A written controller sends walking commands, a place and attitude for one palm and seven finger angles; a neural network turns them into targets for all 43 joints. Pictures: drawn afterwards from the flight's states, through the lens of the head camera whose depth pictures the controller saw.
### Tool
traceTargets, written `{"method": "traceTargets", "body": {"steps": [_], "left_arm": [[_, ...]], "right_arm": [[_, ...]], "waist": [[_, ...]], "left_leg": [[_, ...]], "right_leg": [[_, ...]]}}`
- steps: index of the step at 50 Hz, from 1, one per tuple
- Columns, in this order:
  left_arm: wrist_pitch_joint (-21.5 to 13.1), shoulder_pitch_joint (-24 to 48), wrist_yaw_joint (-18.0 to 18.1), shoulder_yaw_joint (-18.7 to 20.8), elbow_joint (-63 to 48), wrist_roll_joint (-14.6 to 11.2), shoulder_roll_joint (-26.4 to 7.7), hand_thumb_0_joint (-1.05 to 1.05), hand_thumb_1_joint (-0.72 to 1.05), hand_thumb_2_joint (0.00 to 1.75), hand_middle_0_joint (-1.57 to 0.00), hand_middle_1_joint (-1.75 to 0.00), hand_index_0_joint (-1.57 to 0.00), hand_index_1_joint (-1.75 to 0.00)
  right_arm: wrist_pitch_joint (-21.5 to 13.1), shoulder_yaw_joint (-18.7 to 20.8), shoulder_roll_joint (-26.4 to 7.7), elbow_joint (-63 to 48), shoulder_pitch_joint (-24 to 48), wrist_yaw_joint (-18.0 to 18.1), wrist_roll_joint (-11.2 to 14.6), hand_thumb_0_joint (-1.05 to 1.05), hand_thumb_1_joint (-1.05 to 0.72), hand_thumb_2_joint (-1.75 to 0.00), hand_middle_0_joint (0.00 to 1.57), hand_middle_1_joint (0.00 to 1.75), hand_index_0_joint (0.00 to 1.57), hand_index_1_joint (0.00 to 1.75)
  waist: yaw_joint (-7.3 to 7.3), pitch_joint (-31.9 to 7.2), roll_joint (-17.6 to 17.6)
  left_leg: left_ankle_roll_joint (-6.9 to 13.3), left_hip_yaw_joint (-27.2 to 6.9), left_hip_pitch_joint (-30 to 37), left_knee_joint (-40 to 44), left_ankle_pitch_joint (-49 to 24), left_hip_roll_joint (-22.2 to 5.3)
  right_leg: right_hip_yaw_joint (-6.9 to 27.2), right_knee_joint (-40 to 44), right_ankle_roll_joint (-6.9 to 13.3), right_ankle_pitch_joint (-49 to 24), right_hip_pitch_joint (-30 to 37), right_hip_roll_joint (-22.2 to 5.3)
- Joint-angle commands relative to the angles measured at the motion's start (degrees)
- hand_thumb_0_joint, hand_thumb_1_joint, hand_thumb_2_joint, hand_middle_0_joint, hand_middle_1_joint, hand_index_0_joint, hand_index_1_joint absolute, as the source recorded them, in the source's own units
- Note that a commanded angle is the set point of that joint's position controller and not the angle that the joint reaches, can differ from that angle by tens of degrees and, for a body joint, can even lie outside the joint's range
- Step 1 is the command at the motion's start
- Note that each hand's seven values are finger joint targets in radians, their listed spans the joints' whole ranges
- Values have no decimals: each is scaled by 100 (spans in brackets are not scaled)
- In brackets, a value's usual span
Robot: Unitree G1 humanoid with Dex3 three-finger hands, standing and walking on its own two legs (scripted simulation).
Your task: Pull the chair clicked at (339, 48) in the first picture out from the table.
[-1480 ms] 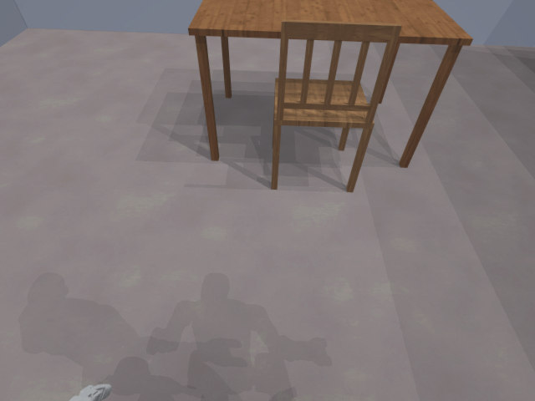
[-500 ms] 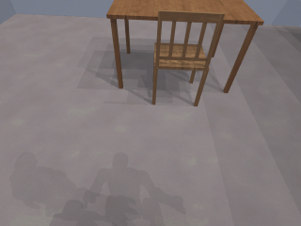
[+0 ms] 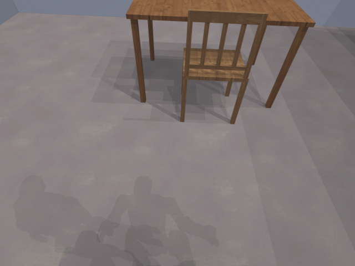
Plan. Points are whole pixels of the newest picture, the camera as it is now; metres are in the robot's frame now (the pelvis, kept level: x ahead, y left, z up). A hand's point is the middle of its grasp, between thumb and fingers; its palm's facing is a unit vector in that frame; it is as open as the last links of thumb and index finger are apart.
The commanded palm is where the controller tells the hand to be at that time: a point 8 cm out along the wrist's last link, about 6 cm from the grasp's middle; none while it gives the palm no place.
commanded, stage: walk to a spot facing it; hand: left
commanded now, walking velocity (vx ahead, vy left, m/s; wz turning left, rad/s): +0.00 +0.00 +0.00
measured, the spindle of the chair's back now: (221, 45) +1.31 -0.19 -0.12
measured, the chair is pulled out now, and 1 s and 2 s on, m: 0.00 0.00 0.00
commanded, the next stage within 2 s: none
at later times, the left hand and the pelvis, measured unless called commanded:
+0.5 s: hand out of the picture +0.06 +0.17 -0.18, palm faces -0.14 -0.96 -0.26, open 7.3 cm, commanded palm none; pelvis +0.01 -0.03 -0.03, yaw -11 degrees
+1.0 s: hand (114, 243) +0.22 +0.20 -0.20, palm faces -0.34 -0.92 -0.18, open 7.3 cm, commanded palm none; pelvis +0.18 +0.00 -0.02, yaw -28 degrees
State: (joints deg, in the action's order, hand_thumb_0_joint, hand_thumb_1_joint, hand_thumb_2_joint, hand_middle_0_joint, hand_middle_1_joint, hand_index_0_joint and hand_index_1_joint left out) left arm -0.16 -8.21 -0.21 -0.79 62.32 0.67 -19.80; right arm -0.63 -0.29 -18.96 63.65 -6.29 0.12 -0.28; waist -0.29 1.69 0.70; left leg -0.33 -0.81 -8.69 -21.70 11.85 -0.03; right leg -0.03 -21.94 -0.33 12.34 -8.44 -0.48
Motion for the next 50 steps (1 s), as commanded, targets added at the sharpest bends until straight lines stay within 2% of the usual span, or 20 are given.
{"method": "traceTargets", "body": {"steps": [1, 5, 8, 13, 17, 19, 21, 22, 23, 24, 28, 31, 37, 42, 44, 45, 46, 47, 48, 50], "left_arm": [[-134, 185, 89, 249, -363, 0, -1111, 0, 90, 90, -20, -30, -20, -30], [-96, 191, 87, 262, -401, 0, -1063, 0, 90, 90, -20, -30, -20, -30], [95, -124, 117, 201, -441, -3, -524, 0, 90, 90, -20, -30, -20, -30], [234, -206, 53, 332, -812, 31, -495, 0, 90, 90, -20, -30, -20, -30], [295, -453, -73, 410, -1018, 54, -206, 0, 90, 90, -20, -30, -20, -30], [281, -642, -162, 481, -1088, 73, -158, 0, 90, 90, -20, -30, -20, -30], [182, -1607, -180, 528, -805, 107, -128, 0, 90, 90, -20, -30, -20, -30], [62, -2018, -96, 620, -723, 176, -620, 0, 90, 90, -20, -30, -20, -30], [-6, -2240, 17, 627, -760, 90, -916, 0, 90, 90, -20, -30, -20, -30], [-44, -2072, 78, 629, -839, 63, -794, 0, 90, 90, -20, -30, -20, -30], [-272, -1543, 49, 522, -957, 46, -207, 0, 90, 90, -20, -30, -20, -30], [-339, -1729, 40, 532, -826, 45, -184, 0, 90, 90, -20, -30, -20, -30], [-357, -2102, 91, 549, -639, 94, -65, 0, 90, 90, -20, -30, -20, -30], [-300, -2004, 126, 589, -626, 123, -123, 0, 90, 90, -20, -30, -20, -30], [-294, -1631, 119, 634, -709, 88, -203, 0, 90, 90, -20, -30, -20, -30], [-301, -1552, 101, 651, -744, 56, -81, 0, 90, 90, -20, -30, -20, -30], [-278, -1733, 36, 639, -803, -13, 249, 0, 90, 90, -20, -30, -20, -30], [-291, -1743, -18, 597, -928, -27, 426, 0, 90, 90, -20, -30, -20, -30], [-268, -1390, -21, 629, -1000, 20, 275, 0, 90, 90, -20, -30, -20, -30], [-181, -1197, -113, 679, -918, 111, 300, 0, 90, 90, -20, -30, -20, -30]], "right_arm": [[-125, 234, -1195, -372, 227, 55, -9, 0, -90, -90, 20, 30, 20, 30], [-117, 239, -1105, -374, 176, 82, -21, 0, -90, -90, 20, 30, 20, 30], [17, 172, -512, -402, -196, 124, -32, 0, -90, -90, 20, 30, 20, 30], [114, 364, -716, -758, -265, 186, -49, 0, -90, -90, 20, 30, 20, 30], [74, 488, -880, -1001, -163, 133, -67, 0, -90, -90, 20, 30, 20, 30], [54, 505, -847, -1142, 160, 107, -95, 0, -90, -90, 20, 30, 20, 30], [101, 487, -704, -1200, 375, 62, -104, 0, -90, -90, 20, 30, 20, 30], [144, 400, -189, -1348, 270, 23, -43, 0, -90, -90, 20, 30, 20, 30], [68, 348, -59, -1670, 688, -12, -89, 0, -90, -90, 20, 30, 20, 30], [18, 399, -231, -1716, 735, -40, -111, 0, -90, -90, 20, 30, 20, 30], [-99, 441, -91, -1384, 232, -81, -123, 0, -90, -90, 20, 30, 20, 30], [-68, 442, 115, -1359, 80, -101, -96, 0, -90, -90, 20, 30, 20, 30], [-137, 423, 265, -1693, 573, -124, -68, 0, -90, -90, 20, 30, 20, 30], [-269, 381, 361, -1814, 725, -123, -24, 0, -90, -90, 20, 30, 20, 30], [-321, 428, 224, -1562, -139, -43, -24, 0, -90, -90, 20, 30, 20, 30], [-351, 489, -61, -1275, -1032, 55, -33, 0, -90, -90, 20, 30, 20, 30], [-370, 666, -772, -1048, -1887, 120, -101, 0, -90, -90, 20, 30, 20, 30], [-350, 699, -1053, -967, -2344, 104, -109, 0, -90, -90, 20, 30, 20, 30], [-279, 624, -858, -1067, -1979, 97, -104, 0, -90, -90, 20, 30, 20, 30], [-338, 448, -104, -1235, -1063, 93, -88, 0, -90, -90, 20, 30, 20, 30]], "waist": [[8, -388, -55], [27, -404, -74], [54, -361, -38], [76, -231, -355], [-5, -293, -1244], [-221, -88, -1122], [-708, -115, -251], [-790, 133, 1716], [-850, 561, 2188], [-651, 723, 1320], [-173, 212, 240], [-100, 111, 216], [-295, 151, 652], [-367, 150, 854], [100, -37, 771], [453, -475, 388], [710, -1176, -1053], [671, -1303, -2046], [605, -656, -1261], [169, 180, -1002]], "left_leg": [[193, -535, 188, 313, -1051, -674], [164, -400, 289, 184, -1191, -711], [56, -114, 280, -130, -1185, -743], [251, -187, 213, -202, -962, -1123], [969, -801, -81, 559, 522, -2138], [856, -552, -759, 459, 1431, -2136], [343, 194, -1720, -1107, 2189, -1476], [-139, 961, -2955, -3264, 2683, -537], [-200, 503, -3791, -4406, 2524, -129], [-127, -73, -3728, -4553, 1773, -407], [-251, 30, -3118, -4294, 538, -657], [-349, 181, -3061, -4069, 177, -606], [-391, 269, -3274, -3182, 96, -578], [-224, 429, -2075, -1763, 452, -316], [-142, 519, -635, -870, 102, -138], [-71, 350, 825, -467, -103, -294], [220, -1172, 2271, -295, 412, -1709], [589, -2867, 2322, 552, 808, -2963], [791, -2997, 1343, 940, 1528, -3048], [443, -1696, -19, 1167, 1832, -2405]], "right_leg": [[564, 336, 205, -919, 57, -664], [638, 243, 217, -1258, -2, -650], [712, -108, 146, -1562, -288, -598], [635, -943, 103, -1236, -992, -235], [20, -2764, -43, 1732, -1352, 23], [99, -2446, 21, 1671, -866, -231], [-73, -1101, 92, 1078, 407, -17], [2023, 543, 460, 2292, 749, -1111], [4169, 1563, 936, 2180, 255, -2019], [3851, 1614, 1134, 2122, 126, -1976], [2520, 959, 1134, 155, 225, -1320], [1981, 891, 1086, -660, 354, -1086], [1996, 815, 1138, -974, 773, -1039], [2049, 341, 1019, -1751, 449, -993], [1822, -343, 833, -2081, -163, -732], [1593, -1318, 653, -2012, -785, -369], [950, -2903, 394, -109, -1889, 264], [351, -4493, 144, 2068, -2818, 563], [582, -5032, 190, 1890, -2868, 145], [381, -5381, 153, 906, -2874, -273]]}}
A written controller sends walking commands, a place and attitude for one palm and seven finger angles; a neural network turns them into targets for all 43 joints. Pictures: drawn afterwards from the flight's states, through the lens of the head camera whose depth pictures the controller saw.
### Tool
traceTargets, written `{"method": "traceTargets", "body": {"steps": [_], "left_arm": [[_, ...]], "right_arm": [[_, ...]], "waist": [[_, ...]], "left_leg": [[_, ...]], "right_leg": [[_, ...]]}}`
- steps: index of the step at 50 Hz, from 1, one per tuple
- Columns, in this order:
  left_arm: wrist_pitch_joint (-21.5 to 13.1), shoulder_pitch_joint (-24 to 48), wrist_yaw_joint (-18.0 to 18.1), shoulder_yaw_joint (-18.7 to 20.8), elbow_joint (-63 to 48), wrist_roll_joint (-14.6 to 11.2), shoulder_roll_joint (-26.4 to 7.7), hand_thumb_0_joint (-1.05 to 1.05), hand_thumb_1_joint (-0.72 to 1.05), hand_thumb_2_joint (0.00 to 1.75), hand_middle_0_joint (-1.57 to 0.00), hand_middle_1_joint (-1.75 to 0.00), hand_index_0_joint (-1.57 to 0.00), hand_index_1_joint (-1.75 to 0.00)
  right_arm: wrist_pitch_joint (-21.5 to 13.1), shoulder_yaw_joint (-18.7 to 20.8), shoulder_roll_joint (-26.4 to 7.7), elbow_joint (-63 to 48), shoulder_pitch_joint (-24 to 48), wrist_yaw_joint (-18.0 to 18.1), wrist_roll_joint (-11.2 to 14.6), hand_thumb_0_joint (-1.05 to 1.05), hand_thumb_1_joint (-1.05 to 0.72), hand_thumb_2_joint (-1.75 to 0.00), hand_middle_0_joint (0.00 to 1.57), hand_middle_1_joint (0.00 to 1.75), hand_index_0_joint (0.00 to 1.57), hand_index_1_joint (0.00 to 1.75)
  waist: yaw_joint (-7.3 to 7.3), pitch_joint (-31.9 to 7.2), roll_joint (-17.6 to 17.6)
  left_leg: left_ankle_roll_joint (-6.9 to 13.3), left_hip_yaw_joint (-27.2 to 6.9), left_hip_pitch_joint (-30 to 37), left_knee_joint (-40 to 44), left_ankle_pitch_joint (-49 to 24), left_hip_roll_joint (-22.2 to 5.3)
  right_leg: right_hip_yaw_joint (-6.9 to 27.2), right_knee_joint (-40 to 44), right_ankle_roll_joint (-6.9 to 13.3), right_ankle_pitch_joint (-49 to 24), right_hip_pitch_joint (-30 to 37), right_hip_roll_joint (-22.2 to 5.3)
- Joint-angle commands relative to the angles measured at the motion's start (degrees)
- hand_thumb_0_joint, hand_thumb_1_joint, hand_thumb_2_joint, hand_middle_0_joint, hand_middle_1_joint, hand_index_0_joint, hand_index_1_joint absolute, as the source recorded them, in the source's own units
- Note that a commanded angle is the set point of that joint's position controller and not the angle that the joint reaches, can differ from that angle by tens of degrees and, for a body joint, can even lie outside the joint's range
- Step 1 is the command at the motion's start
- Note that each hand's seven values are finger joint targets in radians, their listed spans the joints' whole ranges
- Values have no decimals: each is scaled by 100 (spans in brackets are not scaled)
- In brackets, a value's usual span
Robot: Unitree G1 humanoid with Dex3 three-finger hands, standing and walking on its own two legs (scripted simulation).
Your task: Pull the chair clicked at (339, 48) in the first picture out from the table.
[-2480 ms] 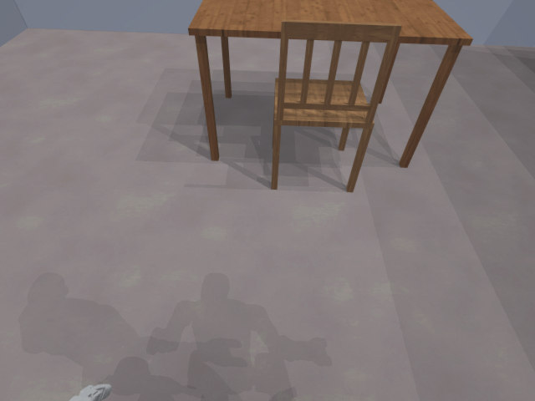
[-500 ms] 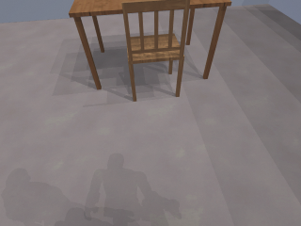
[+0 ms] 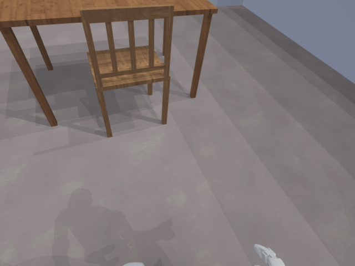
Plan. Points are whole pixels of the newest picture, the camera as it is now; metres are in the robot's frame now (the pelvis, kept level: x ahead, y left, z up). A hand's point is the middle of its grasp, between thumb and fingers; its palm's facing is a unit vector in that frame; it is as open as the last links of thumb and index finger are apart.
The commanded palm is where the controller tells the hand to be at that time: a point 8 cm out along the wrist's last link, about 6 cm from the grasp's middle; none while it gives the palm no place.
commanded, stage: walk to a spot facing it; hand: left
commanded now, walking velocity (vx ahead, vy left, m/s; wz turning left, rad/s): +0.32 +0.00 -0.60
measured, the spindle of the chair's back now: (132, 46) +1.09 +0.36 -0.10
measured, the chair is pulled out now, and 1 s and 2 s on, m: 0.00 0.00 0.00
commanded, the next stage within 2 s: turn to face it in 1.30 s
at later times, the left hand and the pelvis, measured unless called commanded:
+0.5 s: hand (156, 182) +0.38 +0.10 -0.16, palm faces -0.38 -0.91 -0.12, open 7.3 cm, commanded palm none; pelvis +0.19 -0.01 +0.00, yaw -18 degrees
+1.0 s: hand (156, 159) +0.47 +0.12 -0.17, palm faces -0.34 -0.92 -0.20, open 7.3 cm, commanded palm none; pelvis +0.42 -0.07 +0.01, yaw -27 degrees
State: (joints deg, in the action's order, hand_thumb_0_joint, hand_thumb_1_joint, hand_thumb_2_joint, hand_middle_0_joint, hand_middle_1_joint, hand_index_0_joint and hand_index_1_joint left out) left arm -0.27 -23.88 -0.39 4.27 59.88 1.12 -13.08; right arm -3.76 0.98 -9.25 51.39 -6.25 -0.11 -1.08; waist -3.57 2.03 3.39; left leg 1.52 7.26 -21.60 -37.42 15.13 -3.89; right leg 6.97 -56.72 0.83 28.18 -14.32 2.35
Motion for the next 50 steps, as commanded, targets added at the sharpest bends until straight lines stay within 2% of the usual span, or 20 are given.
{"method": "traceTargets", "body": {"steps": [1, 3, 5, 12, 16, 19, 21, 24, 25, 26, 27, 28, 29, 32, 35, 40, 46, 48, 49, 50], "left_arm": [[-110, 338, -167, 167, -660, 81, -343, 0, 90, 90, -20, -30, -20, -30], [38, 219, -204, 164, -624, 106, -122, 0, 90, 90, -20, -30, -20, -30], [131, 287, -212, 167, -661, 96, -81, 0, 90, 90, -20, -30, -20, -30], [177, 1295, -250, 121, -1015, 119, 4, 0, 90, 90, -20, -30, -20, -30], [124, 2166, -277, 0, -1230, 98, 73, 0, 90, 90, -20, -30, -20, -30], [82, 2537, -286, -58, -1310, 63, 178, 0, 90, 90, -20, -30, -20, -30], [39, 2509, -259, -67, -1289, 57, 118, 0, 90, 90, -20, -30, -20, -30], [-61, 1541, -210, 11, -1014, 75, -94, 0, 90, 90, -20, -30, -20, -30], [-125, 855, -182, 79, -794, 98, -276, 0, 90, 90, -20, -30, -20, -30], [-185, 106, -138, 179, -569, 108, -681, 0, 90, 90, -20, -30, -20, -30], [-238, -322, -57, 305, -502, 65, -1251, 0, 90, 90, -20, -30, -20, -30], [-177, -401, 17, 358, -443, -90, -1547, 0, 90, 90, -20, -30, -20, -30], [-153, -34, 52, 344, -512, -113, -1419, 0, 90, 90, -20, -30, -20, -30], [-282, 871, 102, 111, -673, -77, -694, 0, 90, 90, -20, -30, -20, -30], [-396, 937, 93, 55, -553, 3, -550, 0, 90, 90, -20, -30, -20, -30], [-446, 528, 59, 29, -374, 2, -419, 0, 90, 90, -20, -30, -20, -30], [-403, 28, 91, 10, -211, 19, -597, 0, 90, 90, -20, -30, -20, -30], [-393, 142, 100, 27, -241, -6, -650, 0, 90, 90, -20, -30, -20, -30], [-381, 275, 99, 38, -261, -34, -675, 0, 90, 90, -20, -30, -20, -30], [-371, 304, 77, 33, -330, -67, -536, 0, 90, 90, -20, -30, -20, -30]], "right_arm": [[-62, 258, -874, -37, -849, 116, -3, 0, -90, -90, 20, 30, 20, 30], [-132, 216, -660, 89, -936, 140, 1, 0, -90, -90, 20, 30, 20, 30], [-170, 217, -611, 162, -1088, 164, 24, 0, -90, -90, 20, 30, 20, 30], [-230, 235, -631, 489, -1860, 189, 23, 0, -90, -90, 20, 30, 20, 30], [-193, 220, -625, 740, -2415, 183, -30, 0, -90, -90, 20, 30, 20, 30], [-139, 203, -690, 865, -2571, 184, -63, 0, -90, -90, 20, 30, 20, 30], [-99, 239, -747, 926, -2614, 172, -63, 0, -90, -90, 20, 30, 20, 30], [-78, 305, -1034, 829, -2352, 163, -33, 0, -90, -90, 20, 30, 20, 30], [-65, 324, -1114, 752, -2168, 149, -8, 0, -90, -90, 20, 30, 20, 30], [-41, 296, -1046, 661, -2120, 73, 57, 0, -90, -90, 20, 30, 20, 30], [-47, 226, -591, 460, -2266, 56, 140, 0, -90, -90, 20, 30, 20, 30], [-50, 224, -565, 283, -1753, 103, 142, 0, -90, -90, 20, 30, 20, 30], [-43, 274, -589, 259, -1584, 116, 119, 0, -90, -90, 20, 30, 20, 30], [113, 273, -483, 363, -1331, 90, -10, 0, -90, -90, 20, 30, 20, 30], [244, 254, -269, 493, -1738, 67, -51, 0, -90, -90, 20, 30, 20, 30], [202, 248, -310, 161, -844, -44, -69, 0, -90, -90, 20, 30, 20, 30], [69, 191, -348, -166, 213, -128, -36, 0, -90, -90, 20, 30, 20, 30], [22, 228, -475, -102, -13, -88, -41, 0, -90, -90, 20, 30, 20, 30], [-5, 271, -618, 78, -566, -35, -51, 0, -90, -90, 20, 30, 20, 30], [-44, 361, -986, 305, -1336, 34, -85, 0, -90, -90, 20, 30, 20, 30]], "waist": [[332, 326, -1188], [156, 374, -1323], [139, 306, -1238], [336, 361, -703], [668, 600, -801], [745, 706, -964], [705, 587, -1067], [238, -172, -1292], [-105, -566, -1264], [-472, -1130, -676], [-474, -1789, 508], [-475, -1926, 479], [-283, -1271, -24], [288, -93, -603], [639, -103, -334], [392, -66, 357], [32, 28, 301], [237, -5, 193], [527, -227, 52], [839, -679, -392]], "left_leg": [[188, -1936, 899, 2754, 1241, -1847], [-48, -940, 634, 2718, 257, -1477], [-23, -488, 681, 2764, 29, -1405], [172, 41, 2063, 2626, -1663, -1576], [335, 395, 2454, 2522, -2549, -1577], [388, 777, 2662, 2403, -3147, -1562], [378, 972, 2837, 2048, -4128, -1609], [242, 1338, 3052, 570, -6040, -1633], [95, 1419, 2672, -429, -5805, -1537], [-92, 1389, 1384, -1868, -4434, -1420], [-434, 1078, -795, -3702, 1052, -409], [-414, 150, -1555, -4782, 2009, -101], [-331, -308, -1688, -4886, 1391, -416], [-378, -594, -1117, -3997, 442, -785], [-449, -485, -822, -3231, 189, -677], [-512, -382, -1233, -1836, -331, -564], [-379, -105, -781, -169, -159, -186], [-319, 19, 16, 438, -286, -15], [-278, 57, 959, 909, -599, 73], [-88, -479, 2479, 1136, -827, -396]], "right_leg": [[-450, -1833, 2, -907, -2138, -693], [-504, -1726, -75, -1442, -1974, -691], [-520, -1754, -125, -1812, -2133, -735], [-748, -966, -254, -2280, -3336, -897], [-1223, 254, -161, -2183, -3152, -820], [-1527, 1121, -7, -1996, -2811, -642], [-1706, 1499, 164, -1683, -2411, -453], [-1935, 2009, 477, -1336, -1107, -9], [-1967, 2362, 558, -1541, -20, 92], [-1404, 2626, 784, -2145, 1723, -352], [1439, 2825, 1549, -3131, 3436, -2134], [2567, 3436, 1938, -3927, 3527, -2645], [1958, 3626, 1902, -3522, 2827, -2614], [827, 4141, 1215, -3031, 359, -1956], [103, 4197, 1059, -3284, -203, -1509], [97, 4198, 1051, -3038, 271, -1209], [361, 3835, 940, -3727, 977, -1366], [310, 3434, 839, -4087, 802, -1325], [132, 2788, 688, -4249, 483, -1113], [-41, 1635, 461, -3755, -399, -808]]}}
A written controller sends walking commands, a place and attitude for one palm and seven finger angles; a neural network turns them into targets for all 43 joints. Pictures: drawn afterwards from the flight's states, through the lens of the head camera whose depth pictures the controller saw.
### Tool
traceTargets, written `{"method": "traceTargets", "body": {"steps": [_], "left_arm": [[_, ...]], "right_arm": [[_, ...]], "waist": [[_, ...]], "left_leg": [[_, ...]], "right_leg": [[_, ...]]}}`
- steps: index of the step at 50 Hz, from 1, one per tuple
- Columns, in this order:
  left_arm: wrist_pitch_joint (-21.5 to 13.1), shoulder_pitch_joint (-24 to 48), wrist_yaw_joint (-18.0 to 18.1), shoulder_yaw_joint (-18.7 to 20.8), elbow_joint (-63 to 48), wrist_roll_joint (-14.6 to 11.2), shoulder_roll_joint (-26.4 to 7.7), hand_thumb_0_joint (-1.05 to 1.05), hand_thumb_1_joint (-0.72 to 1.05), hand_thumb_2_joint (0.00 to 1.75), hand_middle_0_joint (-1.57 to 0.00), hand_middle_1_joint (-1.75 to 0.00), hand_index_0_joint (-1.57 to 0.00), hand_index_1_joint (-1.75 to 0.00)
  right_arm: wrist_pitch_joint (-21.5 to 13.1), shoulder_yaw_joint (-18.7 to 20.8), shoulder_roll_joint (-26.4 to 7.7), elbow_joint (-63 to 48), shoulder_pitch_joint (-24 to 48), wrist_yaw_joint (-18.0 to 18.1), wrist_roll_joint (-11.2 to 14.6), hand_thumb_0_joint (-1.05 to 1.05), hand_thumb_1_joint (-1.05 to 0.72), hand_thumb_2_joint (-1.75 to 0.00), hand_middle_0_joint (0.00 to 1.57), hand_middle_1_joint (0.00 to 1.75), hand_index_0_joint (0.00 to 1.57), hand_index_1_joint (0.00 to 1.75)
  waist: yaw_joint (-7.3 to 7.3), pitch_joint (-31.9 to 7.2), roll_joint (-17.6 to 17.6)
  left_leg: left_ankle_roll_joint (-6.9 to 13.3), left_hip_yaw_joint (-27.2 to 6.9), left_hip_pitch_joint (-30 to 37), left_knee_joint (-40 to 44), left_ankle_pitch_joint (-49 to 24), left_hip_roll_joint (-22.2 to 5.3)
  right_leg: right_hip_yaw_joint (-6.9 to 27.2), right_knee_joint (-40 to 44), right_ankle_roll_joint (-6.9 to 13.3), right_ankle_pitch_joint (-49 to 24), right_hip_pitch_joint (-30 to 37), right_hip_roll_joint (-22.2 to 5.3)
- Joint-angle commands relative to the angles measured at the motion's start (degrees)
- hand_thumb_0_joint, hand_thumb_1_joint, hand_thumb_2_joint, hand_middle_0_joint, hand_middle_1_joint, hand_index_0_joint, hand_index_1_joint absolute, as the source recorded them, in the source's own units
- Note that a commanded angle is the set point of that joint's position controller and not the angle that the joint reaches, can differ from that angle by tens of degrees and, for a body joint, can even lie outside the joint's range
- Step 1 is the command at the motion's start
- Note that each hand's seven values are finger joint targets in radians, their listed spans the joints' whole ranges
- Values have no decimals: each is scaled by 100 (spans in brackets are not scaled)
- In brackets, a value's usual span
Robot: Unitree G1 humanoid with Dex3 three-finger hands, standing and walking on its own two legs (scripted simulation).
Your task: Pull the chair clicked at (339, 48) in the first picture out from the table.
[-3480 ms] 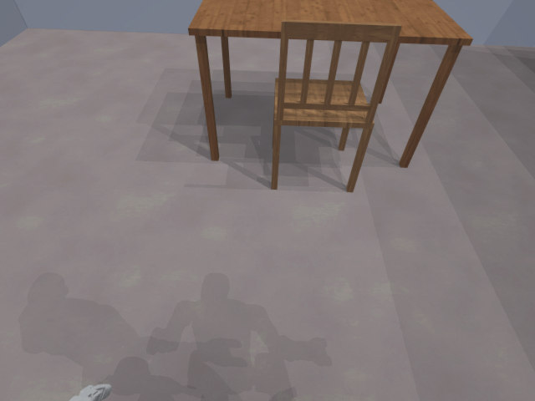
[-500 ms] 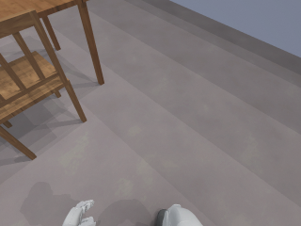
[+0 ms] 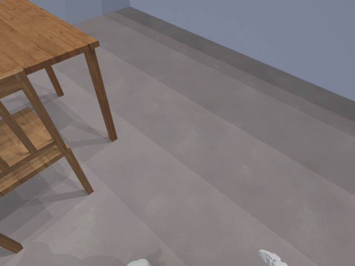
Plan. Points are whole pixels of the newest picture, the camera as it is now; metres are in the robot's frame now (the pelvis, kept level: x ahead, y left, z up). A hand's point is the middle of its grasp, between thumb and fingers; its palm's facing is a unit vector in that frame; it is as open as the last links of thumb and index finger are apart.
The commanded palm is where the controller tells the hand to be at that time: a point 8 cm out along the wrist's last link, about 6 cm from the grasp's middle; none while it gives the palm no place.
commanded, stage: walk to a spot facing it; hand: left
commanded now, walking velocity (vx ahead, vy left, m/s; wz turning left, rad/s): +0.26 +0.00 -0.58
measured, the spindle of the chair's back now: out of the picture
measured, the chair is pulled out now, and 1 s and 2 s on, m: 0.00 0.00 0.00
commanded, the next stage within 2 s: turn to face it in 0.30 s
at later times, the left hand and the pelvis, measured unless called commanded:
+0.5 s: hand (138, 205) +0.30 +0.15 -0.16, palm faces -0.29 -0.93 -0.22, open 7.3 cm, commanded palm none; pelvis +0.15 -0.01 +0.00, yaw -16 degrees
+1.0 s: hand (117, 218) +0.26 +0.21 -0.18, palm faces +0.01 -0.98 -0.18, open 7.3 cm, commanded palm none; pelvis +0.17 +0.02 +0.00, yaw -1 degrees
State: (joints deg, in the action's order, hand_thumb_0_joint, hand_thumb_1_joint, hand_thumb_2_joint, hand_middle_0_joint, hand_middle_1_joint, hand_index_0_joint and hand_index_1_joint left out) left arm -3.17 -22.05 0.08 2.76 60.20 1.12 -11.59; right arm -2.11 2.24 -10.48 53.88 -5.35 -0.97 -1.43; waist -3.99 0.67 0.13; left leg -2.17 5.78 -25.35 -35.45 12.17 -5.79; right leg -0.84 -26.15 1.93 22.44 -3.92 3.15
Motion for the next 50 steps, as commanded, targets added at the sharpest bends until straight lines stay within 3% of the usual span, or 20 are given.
{"method": "traceTargets", "body": {"steps": [1, 2, 5, 8, 12, 19, 22, 24, 25, 26, 27, 31, 40, 41, 42, 43, 44, 45, 47, 50], "left_arm": [[-76, -83, -28, 146, -441, -123, -372, 0, 90, 90, -20, -30, -20, -30], [-101, 143, -16, 142, -549, -71, -500, 0, 90, 90, -20, -30, -20, -30], [67, 526, -125, 250, -499, 32, -417, 0, 90, 90, -20, -30, -20, -30], [322, 72, -165, 254, -396, 48, -104, 0, 90, 90, -20, -30, -20, -30], [480, 275, -176, 321, -545, 54, -21, 0, 90, 90, -20, -30, -20, -30], [486, 1356, -194, 240, -979, 25, 4, 0, 90, 90, -20, -30, -20, -30], [361, 1266, -105, 167, -939, 67, -7, 0, 90, 90, -20, -30, -20, -30], [208, 368, -23, 175, -615, 101, -277, 0, 90, 90, -20, -30, -20, -30], [80, 18, 65, 245, -447, 146, -783, 0, 90, 90, -20, -30, -20, -30], [5, -237, 90, 244, -312, 29, -1125, 0, 90, 90, -20, -30, -20, -30], [31, -20, 111, 178, -329, -29, -1074, 0, 90, 90, -20, -30, -20, -30], [180, 1211, 247, 129, -621, 11, -744, 0, 90, 90, -20, -30, -20, -30], [398, 1605, 236, 268, -861, 37, -805, 0, 90, 90, -20, -30, -20, -30], [433, 1614, 229, 264, -893, 3, -726, 0, 90, 90, -20, -30, -20, -30], [497, 1616, 199, 246, -1002, -48, -538, 0, 90, 90, -20, -30, -20, -30], [554, 1643, 153, 226, -1228, -83, -183, 0, 90, 90, -20, -30, -20, -30], [560, 2009, 125, 217, -1385, -19, -254, 0, 90, 90, -20, -30, -20, -30], [547, 1928, 69, 274, -1385, -11, -237, 0, 90, 90, -20, -30, -20, -30], [516, 1784, 33, 330, -1226, 46, -322, 0, 90, 90, -20, -30, -20, -30], [477, 1397, 46, 318, -1033, 5, -394, 0, 90, 90, -20, -30, -20, -30]], "right_arm": [[-232, 416, -1610, 205, -2198, 157, -115, 0, -90, -90, 20, 30, 20, 30], [-162, 363, -1616, 214, -2369, 161, -49, 0, -90, -90, 20, 30, 20, 30], [-205, 143, -765, -31, -1174, 194, -2, 0, -90, -90, 20, 30, 20, 30], [-245, 85, -504, 2, -953, 234, 33, 0, -90, -90, 20, 30, 20, 30], [-221, 157, -428, 36, -1105, 273, 46, 0, -90, -90, 20, 30, 20, 30], [-45, 300, -806, 151, -1429, 237, -16, 0, -90, -90, 20, 30, 20, 30], [12, 277, -770, 289, -1625, 227, -37, 0, -90, -90, 20, 30, 20, 30], [19, 221, -727, 353, -1586, 200, 21, 0, -90, -90, 20, 30, 20, 30], [14, 140, -374, 357, -1868, 155, 88, 0, -90, -90, 20, 30, 20, 30], [57, 39, -95, 269, -1919, 172, 157, 0, -90, -90, 20, 30, 20, 30], [151, 41, -176, 284, -1881, 238, 157, 0, -90, -90, 20, 30, 20, 30], [339, 91, -238, 401, -1630, 204, 115, 0, -90, -90, 20, 30, 20, 30], [438, 186, -142, 131, -1635, 42, 25, 0, -90, -90, 20, 30, 20, 30], [415, 218, -253, 119, -1782, 35, 15, 0, -90, -90, 20, 30, 20, 30], [375, 287, -536, 124, -2009, 32, -17, 0, -90, -90, 20, 30, 20, 30], [325, 433, -1128, -7, -2044, 70, -64, 0, -90, -90, 20, 30, 20, 30], [306, 488, -1383, -65, -1984, 110, -102, 0, -90, -90, 20, 30, 20, 30], [283, 485, -1347, -187, -1635, 127, -87, 0, -90, -90, 20, 30, 20, 30], [213, 406, -1054, -316, -1073, 180, -50, 0, -90, -90, 20, 30, 20, 30], [142, 368, -996, -344, -1102, 222, 11, 0, -90, -90, 20, 30, 20, 30]], "waist": [[1064, -1232, -1706], [1092, -1059, -1572], [607, 316, -593], [235, 341, -912], [215, 302, -815], [585, 351, -1014], [601, 143, -1010], [148, -482, -528], [63, -1153, 624], [76, -1664, 1343], [139, -1548, 915], [375, -530, 958], [597, 116, 778], [679, 76, 301], [795, 143, -805], [872, 391, -2309], [973, 361, -1889], [739, 209, -1283], [571, -28, -1157], [538, -576, -703]], "left_leg": [[870, -2303, 4170, 1146, -984, -1950], [1223, -2897, 3798, 1770, -806, -2556], [903, -1574, 1792, 2272, -11, -1944], [646, -199, 1193, 2261, -772, -1473], [775, 439, 1427, 2169, -1776, -1433], [786, 1034, 2146, 1541, -2644, -1538], [733, 904, 2153, 948, -3199, -1515], [416, 996, 1878, -208, -2943, -1181], [132, 1013, 716, -1350, -1131, -708], [-35, 446, 235, -2320, 2271, -116], [13, -189, 356, -2490, 2549, -168], [-74, -397, 39, -2980, 1932, -248], [-70, 280, 660, -741, 811, 1], [-38, 187, 1030, -56, 405, 10], [146, -696, 944, 921, 417, -345], [759, -2795, 797, 2171, 417, -1586], [1259, -3407, 466, 2583, 759, -2024], [1285, -3123, 335, 2599, 1298, -1800], [928, -2521, 722, 2241, 838, -1204], [927, -1914, 1699, 1832, -725, -871]], "right_leg": [[-53, -3269, 25, -394, -2771, -163], [94, -4425, -2, 1123, -3179, -176], [240, -4856, -115, -5, -3250, -840], [64, -4700, -272, -650, -2882, -900], [-93, -4307, -454, -1137, -3257, -1012], [-622, -2082, -436, -973, -2910, -859], [-712, -1240, -266, -971, -2064, -610], [-705, -139, -212, -2200, -574, -612], [380, -209, 91, -4309, 915, -1726], [1314, -262, 769, -6590, 1297, -2860], [803, -71, 1014, -6513, 870, -2865], [230, 475, 808, -4168, -430, -2635], [-833, 247, 228, -788, -1588, -2383], [-940, -241, 67, -443, -1827, -2259], [-1159, -1241, -188, 133, -2148, -1742], [-1185, -2630, -603, 1250, -3097, -985], [-480, -3694, -512, 1200, -3114, -922], [-160, -4056, -456, 648, -3055, -1035], [22, -4395, -531, -3, -3331, -982], [62, -4145, -651, -334, -3246, -910]]}}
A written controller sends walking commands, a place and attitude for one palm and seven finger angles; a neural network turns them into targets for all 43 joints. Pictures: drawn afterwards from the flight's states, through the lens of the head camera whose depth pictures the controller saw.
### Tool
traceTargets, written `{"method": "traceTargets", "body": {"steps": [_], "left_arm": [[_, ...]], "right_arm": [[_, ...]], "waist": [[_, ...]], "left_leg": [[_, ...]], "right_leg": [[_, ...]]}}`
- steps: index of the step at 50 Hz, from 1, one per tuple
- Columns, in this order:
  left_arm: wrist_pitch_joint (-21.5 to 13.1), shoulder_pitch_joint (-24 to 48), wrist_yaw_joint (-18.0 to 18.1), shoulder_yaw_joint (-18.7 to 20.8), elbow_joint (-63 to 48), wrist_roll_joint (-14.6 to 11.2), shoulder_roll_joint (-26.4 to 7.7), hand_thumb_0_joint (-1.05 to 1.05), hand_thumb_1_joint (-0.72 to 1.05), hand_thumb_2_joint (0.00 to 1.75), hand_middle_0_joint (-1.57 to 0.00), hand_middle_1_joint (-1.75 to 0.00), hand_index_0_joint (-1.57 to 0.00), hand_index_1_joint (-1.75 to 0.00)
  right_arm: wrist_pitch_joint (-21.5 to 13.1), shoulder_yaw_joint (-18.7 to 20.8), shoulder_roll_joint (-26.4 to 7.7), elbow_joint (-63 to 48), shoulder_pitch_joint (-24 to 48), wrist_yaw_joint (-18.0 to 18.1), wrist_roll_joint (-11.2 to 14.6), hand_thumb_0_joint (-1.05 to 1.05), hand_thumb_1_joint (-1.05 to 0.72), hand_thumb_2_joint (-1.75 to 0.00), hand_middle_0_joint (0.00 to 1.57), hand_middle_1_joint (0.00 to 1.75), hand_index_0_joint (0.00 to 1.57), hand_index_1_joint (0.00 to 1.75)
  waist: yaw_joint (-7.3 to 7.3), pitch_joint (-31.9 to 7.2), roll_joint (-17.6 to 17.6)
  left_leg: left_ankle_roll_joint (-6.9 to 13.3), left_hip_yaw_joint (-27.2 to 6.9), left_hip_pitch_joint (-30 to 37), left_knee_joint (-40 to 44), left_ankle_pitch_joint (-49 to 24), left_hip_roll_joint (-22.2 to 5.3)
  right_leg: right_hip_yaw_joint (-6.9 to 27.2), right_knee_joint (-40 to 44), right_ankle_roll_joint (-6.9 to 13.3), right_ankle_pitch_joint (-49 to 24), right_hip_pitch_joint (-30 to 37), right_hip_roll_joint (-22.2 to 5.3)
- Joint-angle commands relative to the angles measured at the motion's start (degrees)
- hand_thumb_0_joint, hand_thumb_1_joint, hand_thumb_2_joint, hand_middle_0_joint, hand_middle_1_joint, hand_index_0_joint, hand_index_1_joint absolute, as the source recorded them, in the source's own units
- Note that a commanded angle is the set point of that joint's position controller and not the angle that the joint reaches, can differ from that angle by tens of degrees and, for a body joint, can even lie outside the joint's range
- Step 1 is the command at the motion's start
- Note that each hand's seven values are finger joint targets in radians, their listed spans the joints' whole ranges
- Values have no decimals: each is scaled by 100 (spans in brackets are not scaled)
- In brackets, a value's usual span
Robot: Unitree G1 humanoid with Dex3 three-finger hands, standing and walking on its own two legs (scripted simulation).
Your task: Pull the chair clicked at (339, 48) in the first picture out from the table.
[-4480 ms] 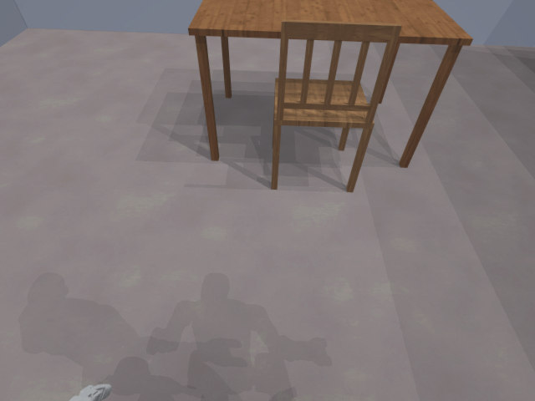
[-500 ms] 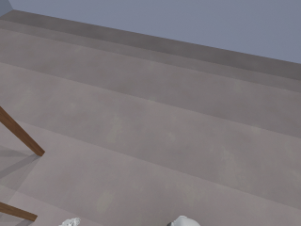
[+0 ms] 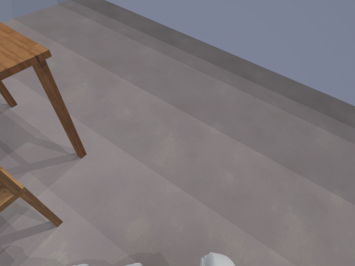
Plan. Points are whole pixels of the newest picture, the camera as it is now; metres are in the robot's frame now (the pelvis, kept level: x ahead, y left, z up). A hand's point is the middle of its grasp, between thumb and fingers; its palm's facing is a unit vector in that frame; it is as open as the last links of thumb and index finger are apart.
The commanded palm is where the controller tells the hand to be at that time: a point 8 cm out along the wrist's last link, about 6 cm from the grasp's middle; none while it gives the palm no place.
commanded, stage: turn to face it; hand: left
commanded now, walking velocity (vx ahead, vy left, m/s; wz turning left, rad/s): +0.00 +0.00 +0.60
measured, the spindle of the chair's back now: out of the picture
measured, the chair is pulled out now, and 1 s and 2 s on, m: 0.00 0.00 0.00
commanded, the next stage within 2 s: take the last steps up to it in 1.44 s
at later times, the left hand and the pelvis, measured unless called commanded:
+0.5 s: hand out of the picture +0.01 +0.14 -0.13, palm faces +0.32 -0.90 -0.29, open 7.3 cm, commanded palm none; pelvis -0.02 -0.07 +0.01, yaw +18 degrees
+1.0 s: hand out of the picture -0.17 +0.15 -0.17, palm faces +0.62 -0.74 -0.27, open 7.3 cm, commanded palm none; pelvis -0.07 -0.06 +0.01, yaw +37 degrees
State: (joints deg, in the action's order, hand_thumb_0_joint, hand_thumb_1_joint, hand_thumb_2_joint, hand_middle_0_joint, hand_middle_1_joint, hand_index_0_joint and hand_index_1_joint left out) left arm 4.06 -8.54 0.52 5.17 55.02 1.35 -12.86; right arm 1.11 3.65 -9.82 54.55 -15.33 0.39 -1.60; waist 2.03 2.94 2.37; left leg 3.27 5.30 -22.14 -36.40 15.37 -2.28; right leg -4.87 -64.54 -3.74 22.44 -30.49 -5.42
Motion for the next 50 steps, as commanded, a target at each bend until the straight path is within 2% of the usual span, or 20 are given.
{"method": "traceTargets", "body": {"steps": [1, 6, 11, 17, 18, 19, 20, 21, 22, 24, 25, 30, 36, 40, 41, 42, 43, 44, 47, 50], "left_arm": [[-250, 21, 4, 69, -486, -30, -280, 0, 90, 90, -20, -30, -20, -30], [-241, 200, 61, 24, -598, -67, -357, 0, 90, 90, -20, -30, -20, -30], [-210, 153, 85, 5, -668, -89, -449, 0, 90, 90, -20, -30, -20, -30], [-244, -703, 115, 29, -580, -133, -541, 0, 90, 90, -20, -30, -20, -30], [-276, -1005, 134, 70, -519, -115, -673, 0, 90, 90, -20, -30, -20, -30], [-331, -1086, 175, 160, -578, -6, -1152, 0, 90, 90, -20, -30, -20, -30], [-309, -678, 192, 172, -787, 33, -1538, 0, 90, 90, -20, -30, -20, -30], [-289, -139, 223, 114, -953, -22, -1378, 0, 90, 90, -20, -30, -20, -30], [-355, 257, 221, 83, -1025, -29, -1105, 0, 90, 90, -20, -30, -20, -30], [-421, 366, 160, -49, -1021, -51, -792, 0, 90, 90, -20, -30, -20, -30], [-452, 222, 154, -67, -976, -46, -742, 0, 90, 90, -20, -30, -20, -30], [-453, -667, 151, -40, -717, -13, -889, 0, 90, 90, -20, -30, -20, -30], [-403, -896, 129, 47, -566, 49, -1161, 0, 90, 90, -20, -30, -20, -30], [-353, -772, 101, 112, -525, -1, -1233, 0, 90, 90, -20, -30, -20, -30], [-323, -721, 89, 103, -531, -50, -1155, 0, 90, 90, -20, -30, -20, -30], [-290, -714, 55, 76, -716, -93, -845, 0, 90, 90, -20, -30, -20, -30], [-259, -277, 41, -70, -980, -67, -566, 0, 90, 90, -20, -30, -20, -30], [-210, -15, 63, -46, -1019, -32, -746, 0, 90, 90, -20, -30, -20, -30], [-189, -77, 22, 17, -772, -43, -735, 0, 90, 90, -20, -30, -20, -30], [-195, -268, 0, 8, -676, -55, -717, 0, 90, 90, -20, -30, -20, -30]], "right_arm": [[-184, 241, -1059, -418, -146, 96, 43, 0, -90, -90, 20, 30, 20, 30], [-111, 283, -1209, -334, -402, 59, 36, 0, -90, -90, 20, 30, 20, 30], [-6, 328, -1390, -393, -163, 8, 18, 0, -90, -90, 20, 30, 20, 30], [111, 397, -1472, -645, 470, -71, 16, 0, -90, -90, 20, 30, 20, 30], [139, 397, -1360, -706, 608, -89, 48, 0, -90, -90, 20, 30, 20, 30], [179, 358, -982, -793, 537, -111, 97, 0, -90, -90, 20, 30, 20, 30], [164, 343, -851, -930, 605, -101, 60, 0, -90, -90, 20, 30, 20, 30], [191, 405, -1183, -902, 661, -127, 10, 0, -90, -90, 20, 30, 20, 30], [244, 399, -1130, -787, 540, -166, -16, 0, -90, -90, 20, 30, 20, 30], [266, 362, -1012, -562, 313, -216, -20, 0, -90, -90, 20, 30, 20, 30], [258, 336, -958, -535, 253, -226, 0, 0, -90, -90, 20, 30, 20, 30], [273, 253, -887, -670, 832, -231, 29, 0, -90, -90, 20, 30, 20, 30], [187, 124, -778, -770, 1210, -233, 94, 0, -90, -90, 20, 30, 20, 30], [83, 116, -892, -643, 672, -192, 95, 0, -90, -90, 20, 30, 20, 30], [42, 174, -1109, -568, 392, -196, 88, 0, -90, -90, 20, 30, 20, 30], [-21, 330, -1728, -548, 77, -153, 45, 0, -90, -90, 20, 30, 20, 30], [7, 433, -2159, -460, -224, -102, 88, 0, -90, -90, 20, 30, 20, 30], [36, 395, -2063, -340, -381, -87, 63, 0, -90, -90, 20, 30, 20, 30], [3, 256, -1584, -576, 571, -4, 44, 0, -90, -90, 20, 30, 20, 30], [-22, 219, -1499, -644, 692, -12, 50, 0, -90, -90, 20, 30, 20, 30]], "waist": [[-52, -914, -776], [125, -873, -848], [103, -651, -1177], [-267, -706, -1213], [-426, -713, -952], [-479, -601, 474], [-451, -212, 1665], [-254, -119, 805], [-23, 96, 807], [107, 266, 654], [70, 175, 667], [-358, -98, 748], [-559, -394, 1039], [-311, -818, 1036], [-120, -940, 486], [92, -1145, -1101], [285, -965, -2104], [319, -872, -1372], [-43, -351, -1452], [-145, -372, -1225]], "left_leg": [[444, -1841, 1605, 1872, -1368, -1216], [666, -2170, 1962, 1765, -2033, -1264], [681, -2598, 1396, 1884, -1211, -1140], [327, -2758, 226, 1837, -229, -647], [70, -2556, -371, 1500, 211, -368], [-378, -1714, -1406, 76, 992, 332], [-644, -848, -1861, -1626, 1519, 762], [-543, -1095, -1299, -2506, 1391, 366], [-514, -1073, -1240, -2861, 1028, 234], [-653, -771, -1206, -3354, 466, 150], [-707, -664, -1273, -3361, 378, 127], [-841, -396, -1201, -2547, 647, 18], [-740, -15, -411, -971, 1142, 44], [-582, 182, 624, 694, 204, 146], [-499, -34, 1454, 1409, -624, 0], [11, -1649, 2497, 1668, -2105, -1208], [720, -2730, 2673, 1595, -4278, -2194], [966, -2316, 2371, 1444, -4055, -2237], [565, -1748, 1418, 1649, -2559, -1294], [473, -1560, 1326, 1668, -2444, -974]], "right_leg": [[490, -151, -111, -336, -589, -40], [494, 675, -182, 97, -343, 95], [520, 1374, -129, 303, 210, 232], [314, 3339, 82, -246, 1963, 519], [396, 4238, 169, -578, 2700, 335], [1699, 5254, 598, 416, 3193, -943], [3038, 5728, 1143, 1004, 2320, -2293], [2519, 5697, 1235, 818, 1287, -2359], [1992, 5563, 1062, 468, 1071, -1847], [1042, 5064, 864, -869, 1285, -1221], [713, 4885, 867, -1382, 1601, -1167], [474, 4626, 995, -2260, 2504, -1357], [199, 4179, 1086, -3379, 2772, -1629], [-304, 3366, 720, -3524, 2759, -1509], [-507, 2711, 457, -2993, 2185, -1396], [-748, 1537, 21, -970, 726, -767], [-368, 601, -216, 1641, -491, -285], [84, 64, -107, 1415, -432, -341], [376, -153, -137, 337, -305, -307], [333, 162, -187, 26, -17, -120]]}}
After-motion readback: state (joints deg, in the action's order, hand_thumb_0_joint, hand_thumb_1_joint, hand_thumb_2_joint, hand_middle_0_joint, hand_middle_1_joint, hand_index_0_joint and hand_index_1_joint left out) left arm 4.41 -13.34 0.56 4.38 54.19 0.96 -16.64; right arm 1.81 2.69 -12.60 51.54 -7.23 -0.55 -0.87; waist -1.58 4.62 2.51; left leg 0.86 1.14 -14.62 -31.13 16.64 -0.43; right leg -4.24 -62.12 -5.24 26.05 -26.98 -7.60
